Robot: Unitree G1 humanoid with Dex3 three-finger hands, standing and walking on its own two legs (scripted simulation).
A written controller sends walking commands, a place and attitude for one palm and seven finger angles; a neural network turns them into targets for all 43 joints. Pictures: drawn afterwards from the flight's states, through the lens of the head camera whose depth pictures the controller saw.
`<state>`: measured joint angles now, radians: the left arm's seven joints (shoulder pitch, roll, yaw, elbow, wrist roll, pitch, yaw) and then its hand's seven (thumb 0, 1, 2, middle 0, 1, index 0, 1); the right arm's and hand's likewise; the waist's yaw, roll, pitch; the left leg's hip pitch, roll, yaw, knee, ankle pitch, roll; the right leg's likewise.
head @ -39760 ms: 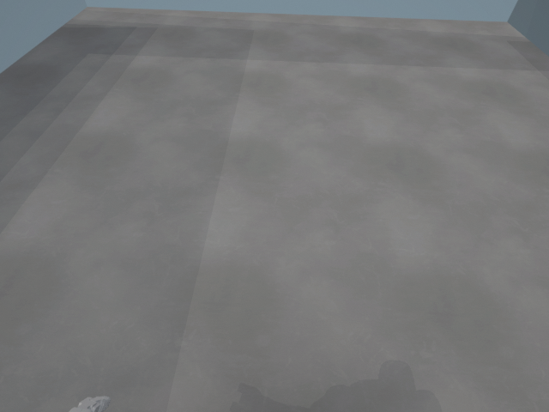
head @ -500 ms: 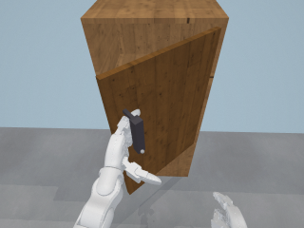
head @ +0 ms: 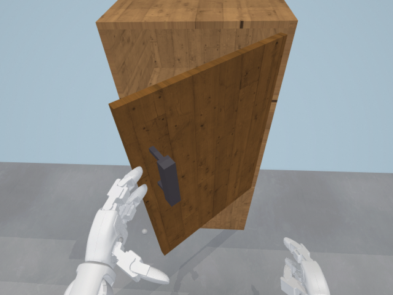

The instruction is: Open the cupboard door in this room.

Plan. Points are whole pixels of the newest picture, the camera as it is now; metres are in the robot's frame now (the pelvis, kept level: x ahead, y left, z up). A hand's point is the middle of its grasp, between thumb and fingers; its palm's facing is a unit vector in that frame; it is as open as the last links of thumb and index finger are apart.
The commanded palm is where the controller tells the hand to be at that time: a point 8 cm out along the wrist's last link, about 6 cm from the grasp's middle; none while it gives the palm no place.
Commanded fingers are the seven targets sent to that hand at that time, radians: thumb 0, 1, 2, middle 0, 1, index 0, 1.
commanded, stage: slide the hand sideways off the handle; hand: left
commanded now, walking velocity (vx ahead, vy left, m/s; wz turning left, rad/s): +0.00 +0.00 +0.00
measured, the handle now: (163, 175) +0.32 +0.10 +0.10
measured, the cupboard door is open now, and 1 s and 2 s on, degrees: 42 42 42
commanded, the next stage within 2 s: draw the hand back to the body in 0.26 s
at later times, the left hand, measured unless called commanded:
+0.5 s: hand (122, 243) +0.18 +0.14 +0.10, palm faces -0.01 -1.00 -0.04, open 16.3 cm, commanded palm +0.15 +0.20 +0.11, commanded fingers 0.00 -0.50 0.30 -0.15 -0.30 -0.15 -0.30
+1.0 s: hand (72, 234) +0.18 +0.21 +0.13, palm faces +0.19 -0.95 -0.26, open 15.5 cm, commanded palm +0.14 +0.26 +0.15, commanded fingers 0.00 -0.05 0.50 -0.17 -0.30 -0.17 -0.30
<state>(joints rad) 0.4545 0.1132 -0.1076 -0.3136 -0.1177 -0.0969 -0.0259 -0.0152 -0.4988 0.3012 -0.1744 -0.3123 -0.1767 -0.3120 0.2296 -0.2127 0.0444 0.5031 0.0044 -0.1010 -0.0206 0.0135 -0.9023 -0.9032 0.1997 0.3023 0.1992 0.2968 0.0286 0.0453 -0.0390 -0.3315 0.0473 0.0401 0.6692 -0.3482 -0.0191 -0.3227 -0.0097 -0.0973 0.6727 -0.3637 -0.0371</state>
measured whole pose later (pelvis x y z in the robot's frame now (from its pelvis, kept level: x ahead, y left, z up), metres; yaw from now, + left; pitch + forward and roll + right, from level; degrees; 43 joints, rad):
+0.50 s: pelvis +0.00 +0.01 -0.01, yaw +1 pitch +3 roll +0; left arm 0.55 0.17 -0.02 -0.41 -0.18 -0.13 -0.12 -0.02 -0.50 0.30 -0.15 -0.30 -0.15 -0.30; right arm 0.27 -0.23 0.04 0.50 0.02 -0.21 -0.05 0.01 -0.90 -0.90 0.20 0.30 0.20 0.30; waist 0.04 0.06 -0.07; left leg -0.44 0.04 0.02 0.80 -0.40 -0.01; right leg -0.42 -0.02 -0.11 0.78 -0.41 -0.03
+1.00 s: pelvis +0.00 +0.02 +0.01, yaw +0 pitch -2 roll -1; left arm 0.55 0.27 0.11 -0.47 -0.10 -0.05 0.01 -0.01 -0.34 0.37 -0.16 -0.30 -0.15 -0.30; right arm 0.23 -0.22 0.06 0.56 0.01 -0.21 -0.09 0.01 -0.90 -0.90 0.20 0.30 0.20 0.30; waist 0.06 0.06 -0.02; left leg -0.27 0.04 0.04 0.64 -0.34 0.00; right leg -0.23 -0.01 -0.10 0.59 -0.33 -0.01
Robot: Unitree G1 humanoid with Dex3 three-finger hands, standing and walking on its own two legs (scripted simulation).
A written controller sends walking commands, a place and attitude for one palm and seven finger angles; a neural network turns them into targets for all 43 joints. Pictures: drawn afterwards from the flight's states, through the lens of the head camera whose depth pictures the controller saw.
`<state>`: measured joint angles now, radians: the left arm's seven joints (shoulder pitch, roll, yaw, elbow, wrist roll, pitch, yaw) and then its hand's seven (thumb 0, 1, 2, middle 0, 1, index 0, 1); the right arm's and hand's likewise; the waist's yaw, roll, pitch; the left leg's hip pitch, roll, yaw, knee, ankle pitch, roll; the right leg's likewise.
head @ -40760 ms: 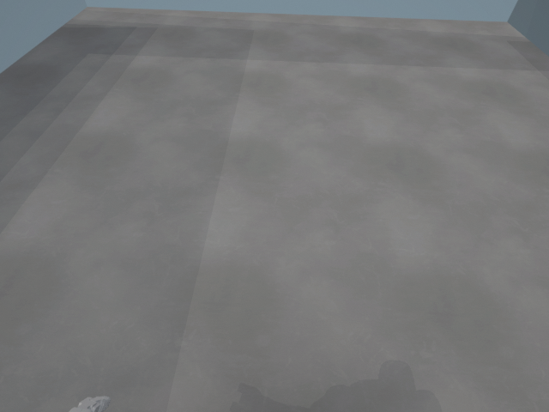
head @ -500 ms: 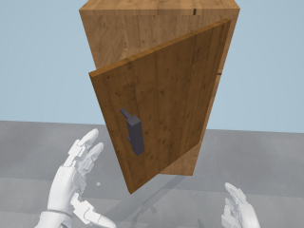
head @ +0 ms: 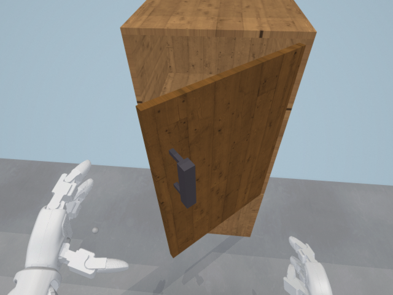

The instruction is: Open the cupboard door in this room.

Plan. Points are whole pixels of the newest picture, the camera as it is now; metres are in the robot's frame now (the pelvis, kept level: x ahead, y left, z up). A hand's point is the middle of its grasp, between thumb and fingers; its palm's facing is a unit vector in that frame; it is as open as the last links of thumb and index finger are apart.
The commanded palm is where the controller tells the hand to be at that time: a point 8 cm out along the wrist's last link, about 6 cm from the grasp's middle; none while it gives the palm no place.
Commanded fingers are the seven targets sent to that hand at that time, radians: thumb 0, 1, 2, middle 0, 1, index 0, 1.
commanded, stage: draw the hand back to the body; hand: left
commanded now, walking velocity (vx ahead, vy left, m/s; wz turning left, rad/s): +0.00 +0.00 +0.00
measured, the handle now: (181, 177) +0.32 +0.08 +0.09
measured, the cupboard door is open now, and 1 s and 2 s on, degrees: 42 42 42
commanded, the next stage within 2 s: step back with the hand held close in 0.94 s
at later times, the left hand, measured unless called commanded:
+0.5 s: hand (55, 197) +0.21 +0.26 +0.16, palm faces +0.39 -0.83 -0.39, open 9.8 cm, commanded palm +0.16 +0.30 +0.18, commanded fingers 0.00 0.83 0.87 -0.20 -0.30 -0.20 -0.30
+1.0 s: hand (52, 197) +0.21 +0.26 +0.17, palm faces +0.43 -0.82 -0.39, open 7.4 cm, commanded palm +0.16 +0.30 +0.18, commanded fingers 0.00 0.90 0.90 -0.20 -0.30 -0.20 -0.30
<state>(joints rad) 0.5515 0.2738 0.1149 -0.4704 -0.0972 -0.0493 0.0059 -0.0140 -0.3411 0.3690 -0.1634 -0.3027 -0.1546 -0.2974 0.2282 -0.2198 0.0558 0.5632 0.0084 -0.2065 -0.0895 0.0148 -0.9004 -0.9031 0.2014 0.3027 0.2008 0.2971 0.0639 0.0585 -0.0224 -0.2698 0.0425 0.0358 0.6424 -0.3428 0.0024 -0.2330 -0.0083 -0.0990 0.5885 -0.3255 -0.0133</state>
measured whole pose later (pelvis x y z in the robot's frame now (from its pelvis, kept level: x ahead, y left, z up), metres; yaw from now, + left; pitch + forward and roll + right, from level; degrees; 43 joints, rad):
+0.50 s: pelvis +0.02 +0.01 +0.02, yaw -2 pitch -4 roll -1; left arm 0.49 0.33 0.28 -0.41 -0.04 -0.08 0.12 0.00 0.49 0.73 -0.20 -0.30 -0.19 -0.30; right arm 0.19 -0.22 0.03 0.64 -0.01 -0.13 -0.07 0.01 -0.90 -0.90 0.20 0.30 0.20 0.30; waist 0.07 0.05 0.03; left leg -0.08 0.02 0.08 0.42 -0.26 0.02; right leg -0.07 -0.02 -0.06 0.38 -0.24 0.01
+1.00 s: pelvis +0.01 +0.00 +0.02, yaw -2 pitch -5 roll -1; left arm 0.46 0.33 0.32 -0.38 -0.05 -0.09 0.11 0.01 0.89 0.90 -0.21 -0.30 -0.21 -0.30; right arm 0.19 -0.22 0.01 0.66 -0.01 -0.11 -0.06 0.01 -0.90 -0.90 0.20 0.30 0.20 0.30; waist 0.07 0.06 0.03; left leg -0.07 0.04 0.08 0.40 -0.25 0.00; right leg -0.05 0.00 -0.06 0.36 -0.22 -0.01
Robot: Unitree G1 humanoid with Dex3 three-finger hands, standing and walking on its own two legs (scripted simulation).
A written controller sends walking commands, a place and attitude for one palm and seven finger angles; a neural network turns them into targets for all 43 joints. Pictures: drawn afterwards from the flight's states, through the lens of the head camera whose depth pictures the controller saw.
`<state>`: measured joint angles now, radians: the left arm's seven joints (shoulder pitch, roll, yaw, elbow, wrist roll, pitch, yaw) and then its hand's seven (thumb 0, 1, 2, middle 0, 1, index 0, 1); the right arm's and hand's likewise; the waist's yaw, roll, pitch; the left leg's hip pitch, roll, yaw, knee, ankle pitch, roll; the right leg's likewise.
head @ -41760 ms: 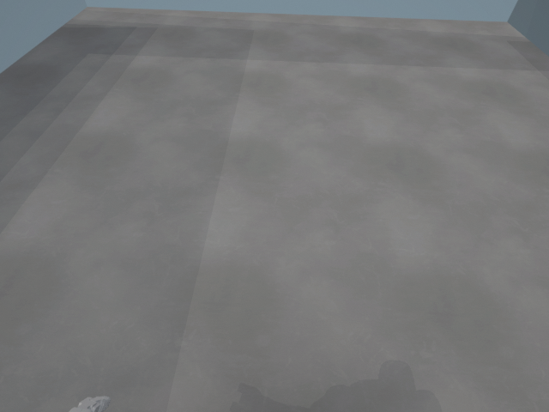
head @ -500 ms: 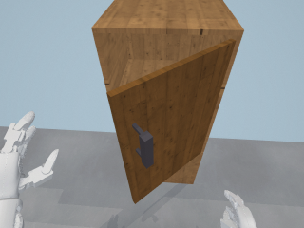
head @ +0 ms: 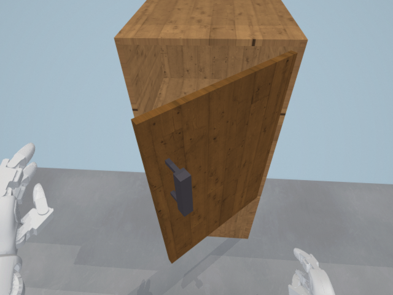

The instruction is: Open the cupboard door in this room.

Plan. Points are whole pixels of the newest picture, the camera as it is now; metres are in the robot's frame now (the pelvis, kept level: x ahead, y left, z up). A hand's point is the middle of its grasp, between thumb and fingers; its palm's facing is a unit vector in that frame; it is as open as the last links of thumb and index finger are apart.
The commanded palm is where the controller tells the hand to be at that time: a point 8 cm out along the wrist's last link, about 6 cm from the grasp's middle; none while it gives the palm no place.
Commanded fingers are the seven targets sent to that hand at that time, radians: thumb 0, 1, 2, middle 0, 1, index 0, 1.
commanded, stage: step back with the hand held close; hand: left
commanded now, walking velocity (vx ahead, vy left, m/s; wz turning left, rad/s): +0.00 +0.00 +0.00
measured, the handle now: (178, 186) +0.31 +0.09 +0.08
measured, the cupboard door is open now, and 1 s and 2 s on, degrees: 42 42 42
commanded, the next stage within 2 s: stop stepping back and stand still in 1.12 s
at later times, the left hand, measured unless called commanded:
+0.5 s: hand (37, 229) +0.16 +0.26 +0.15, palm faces +0.31 -0.79 -0.52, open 7.4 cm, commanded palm +0.10 +0.31 +0.17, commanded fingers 0.00 0.90 0.90 -0.20 -0.30 -0.20 -0.30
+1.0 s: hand out of the picture +0.04 +0.30 +0.15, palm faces +0.46 -0.76 -0.46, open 7.4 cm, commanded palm -0.03 +0.34 +0.17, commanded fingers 0.00 0.90 0.90 -0.20 -0.30 -0.20 -0.30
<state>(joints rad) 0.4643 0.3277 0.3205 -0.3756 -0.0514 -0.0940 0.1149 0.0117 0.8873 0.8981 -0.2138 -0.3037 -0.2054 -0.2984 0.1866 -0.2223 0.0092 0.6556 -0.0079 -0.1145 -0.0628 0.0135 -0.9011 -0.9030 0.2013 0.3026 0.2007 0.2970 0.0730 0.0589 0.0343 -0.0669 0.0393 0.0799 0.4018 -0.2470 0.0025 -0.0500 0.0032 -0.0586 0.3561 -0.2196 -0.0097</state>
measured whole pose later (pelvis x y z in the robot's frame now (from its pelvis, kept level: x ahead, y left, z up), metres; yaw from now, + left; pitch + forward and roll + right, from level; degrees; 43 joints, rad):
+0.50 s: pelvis -0.06 +0.02 -0.01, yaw -3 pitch -1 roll +0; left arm 0.57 0.43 0.40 -0.50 -0.03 -0.17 0.12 0.01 0.89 0.90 -0.22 -0.30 -0.21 -0.30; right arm 0.18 -0.23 -0.02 0.54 0.01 -0.02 -0.08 0.01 -0.90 -0.90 0.20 0.30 0.20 0.30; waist -0.01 0.01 0.05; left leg -0.28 0.03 0.14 0.49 -0.20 0.04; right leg -0.30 -0.01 0.00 0.47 -0.16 0.02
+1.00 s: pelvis -0.16 +0.04 -0.03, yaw +2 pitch -2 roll -1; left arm 0.47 0.39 0.43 -0.51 0.00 -0.24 0.15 0.01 0.89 0.90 -0.22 -0.30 -0.21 -0.30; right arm 0.18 -0.19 -0.01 0.61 -0.01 -0.12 -0.07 0.01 -0.90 -0.90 0.20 0.30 0.20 0.30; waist 0.00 -0.01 0.09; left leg -0.42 0.00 0.04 0.65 -0.20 0.05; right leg -0.49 0.04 0.07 0.84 -0.32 0.04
